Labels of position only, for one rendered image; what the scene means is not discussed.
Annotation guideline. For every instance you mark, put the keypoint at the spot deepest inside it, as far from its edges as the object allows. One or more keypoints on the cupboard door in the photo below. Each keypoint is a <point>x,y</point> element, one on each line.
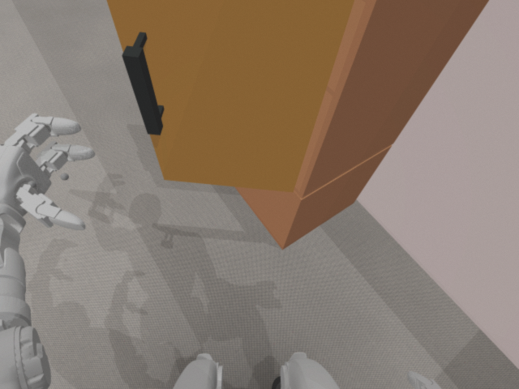
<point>241,82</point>

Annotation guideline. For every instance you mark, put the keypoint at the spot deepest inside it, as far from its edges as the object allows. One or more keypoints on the handle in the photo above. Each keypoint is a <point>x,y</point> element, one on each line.
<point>137,69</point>

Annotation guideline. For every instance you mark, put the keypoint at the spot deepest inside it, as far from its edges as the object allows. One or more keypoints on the left robot upper arm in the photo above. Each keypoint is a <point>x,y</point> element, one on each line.
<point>23,361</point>

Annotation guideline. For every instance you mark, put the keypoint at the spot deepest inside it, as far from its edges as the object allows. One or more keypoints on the left robot shin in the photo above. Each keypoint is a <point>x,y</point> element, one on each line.
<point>204,356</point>

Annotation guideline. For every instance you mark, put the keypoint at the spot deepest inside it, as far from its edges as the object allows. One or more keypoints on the robot left forearm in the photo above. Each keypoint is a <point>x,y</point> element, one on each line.
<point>14,311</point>

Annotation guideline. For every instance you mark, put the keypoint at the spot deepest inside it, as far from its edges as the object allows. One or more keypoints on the right robot hand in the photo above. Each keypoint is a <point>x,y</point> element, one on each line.
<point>419,382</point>

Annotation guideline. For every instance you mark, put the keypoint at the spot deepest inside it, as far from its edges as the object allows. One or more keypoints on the robot left thigh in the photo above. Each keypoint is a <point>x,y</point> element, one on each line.
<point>201,374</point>

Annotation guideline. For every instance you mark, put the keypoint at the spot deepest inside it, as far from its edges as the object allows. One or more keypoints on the left robot hand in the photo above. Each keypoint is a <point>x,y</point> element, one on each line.
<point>17,168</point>

